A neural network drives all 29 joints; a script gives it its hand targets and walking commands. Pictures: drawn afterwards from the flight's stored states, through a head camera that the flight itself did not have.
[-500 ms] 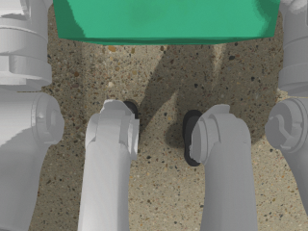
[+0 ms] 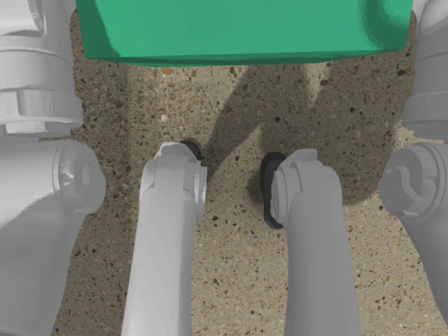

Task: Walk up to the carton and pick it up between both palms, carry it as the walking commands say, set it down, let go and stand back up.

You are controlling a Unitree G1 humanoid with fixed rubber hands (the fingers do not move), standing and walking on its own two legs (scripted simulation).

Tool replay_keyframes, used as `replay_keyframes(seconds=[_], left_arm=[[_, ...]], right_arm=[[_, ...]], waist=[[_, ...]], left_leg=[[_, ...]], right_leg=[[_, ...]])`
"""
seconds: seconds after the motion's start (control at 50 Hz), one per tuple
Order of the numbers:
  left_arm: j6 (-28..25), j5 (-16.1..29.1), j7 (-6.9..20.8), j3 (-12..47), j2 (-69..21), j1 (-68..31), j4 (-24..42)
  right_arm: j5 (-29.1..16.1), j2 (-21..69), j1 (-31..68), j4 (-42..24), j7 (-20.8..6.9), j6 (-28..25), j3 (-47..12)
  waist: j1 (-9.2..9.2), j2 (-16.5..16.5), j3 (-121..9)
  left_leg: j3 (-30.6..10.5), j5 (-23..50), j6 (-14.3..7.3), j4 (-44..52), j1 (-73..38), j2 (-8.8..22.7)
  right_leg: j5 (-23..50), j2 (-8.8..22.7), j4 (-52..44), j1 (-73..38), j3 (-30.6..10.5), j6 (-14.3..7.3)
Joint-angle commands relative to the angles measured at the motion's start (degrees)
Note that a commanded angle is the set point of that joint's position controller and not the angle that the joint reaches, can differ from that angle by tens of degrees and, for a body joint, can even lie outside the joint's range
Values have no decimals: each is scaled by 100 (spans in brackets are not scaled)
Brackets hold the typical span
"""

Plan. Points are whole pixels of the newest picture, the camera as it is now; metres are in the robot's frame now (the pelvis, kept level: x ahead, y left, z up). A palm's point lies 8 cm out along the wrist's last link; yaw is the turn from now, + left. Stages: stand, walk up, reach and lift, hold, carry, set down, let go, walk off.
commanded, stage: reach and lift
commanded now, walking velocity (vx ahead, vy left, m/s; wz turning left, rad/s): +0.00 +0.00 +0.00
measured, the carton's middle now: out of the picture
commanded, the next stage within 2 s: none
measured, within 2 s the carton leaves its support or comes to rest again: neither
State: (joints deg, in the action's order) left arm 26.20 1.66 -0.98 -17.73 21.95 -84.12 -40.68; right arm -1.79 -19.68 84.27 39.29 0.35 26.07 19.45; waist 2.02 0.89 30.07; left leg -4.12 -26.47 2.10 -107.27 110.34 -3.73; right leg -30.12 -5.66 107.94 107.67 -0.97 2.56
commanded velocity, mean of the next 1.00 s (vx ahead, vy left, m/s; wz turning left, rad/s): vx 0.00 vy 0.00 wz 0.00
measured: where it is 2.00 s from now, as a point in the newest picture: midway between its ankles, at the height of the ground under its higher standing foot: (229, 198)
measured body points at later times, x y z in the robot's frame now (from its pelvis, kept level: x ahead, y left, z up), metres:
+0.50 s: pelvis -0.01 +0.00 +0.06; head +0.35 +0.03 +0.31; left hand +0.55 +0.23 -0.07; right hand +0.57 -0.17 -0.05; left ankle +0.15 +0.12 -0.43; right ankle +0.13 -0.12 -0.43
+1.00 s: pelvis +0.00 +0.01 +0.11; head +0.33 +0.03 +0.40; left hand +0.53 +0.23 +0.00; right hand +0.55 -0.17 +0.02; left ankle +0.15 +0.12 -0.43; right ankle +0.13 -0.12 -0.43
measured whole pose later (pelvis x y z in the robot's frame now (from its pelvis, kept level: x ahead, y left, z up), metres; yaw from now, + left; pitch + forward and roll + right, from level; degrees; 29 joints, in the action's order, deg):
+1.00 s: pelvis +0.00 +0.01 +0.11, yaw +1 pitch +22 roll -2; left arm 27.4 -1.8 -0.5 -19.0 16.3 -72.3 -33.7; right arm 1.4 -15.6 71.8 32.8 -2.3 26.7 22.1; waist 1.1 0.4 29.9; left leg -5.4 -22.1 1.7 -85.8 85.1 -4.8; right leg -25.3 -5.8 86.0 82.5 -3.0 2.9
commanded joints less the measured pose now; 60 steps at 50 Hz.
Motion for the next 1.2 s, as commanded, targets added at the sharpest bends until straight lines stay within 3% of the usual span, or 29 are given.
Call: replay_keyframes(seconds=[0.0,0.16,0.28,0.52,0.78,1.18], left_arm=[[-220,1057,1615,2600,-5640,-4102,1444],[-162,945,1736,2602,-6009,-3809,1273],[-140,989,1706,2813,-6144,-3739,1568],[-141,944,1777,2869,-6240,-3541,1657],[-142,954,1894,3104,-6504,-3143,1813],[-235,940,1814,3501,-6915,-2307,2191]], right_arm=[[-989,5954,4212,-1287,-1364,-196,-2642],[-813,6017,3943,-1181,-1550,-158,-2512],[-931,6095,3856,-1385,-1661,-140,-2693],[-945,6347,3698,-1459,-1730,-111,-2849],[-913,6570,3226,-1569,-1782,-113,-2967],[-872,6755,2443,-1834,-1890,-268,-3333]], waist=[[-68,-177,-13244],[-247,-251,-13248],[-215,-333,-13647],[-107,-122,-13638],[-190,-197,-13747],[-240,-180,-13486]], left_leg=[[874,1773,-168,890,-4661,-294],[783,1734,-112,1250,-5109,-315],[730,1977,-79,1483,-5697,-331],[787,1668,-124,1976,-5815,-368],[730,1717,-94,2503,-6408,-382],[524,1832,-71,3382,-7548,-380]], right_leg=[[1558,-302,-1044,-3357,662,-206],[1438,-316,-1412,-3286,735,-222],[1569,-350,-1639,-3449,719,-215],[1403,-338,-2153,-4131,609,-167],[1521,-339,-2701,-4747,492,-157],[1618,-336,-3532,-5468,371,-169]])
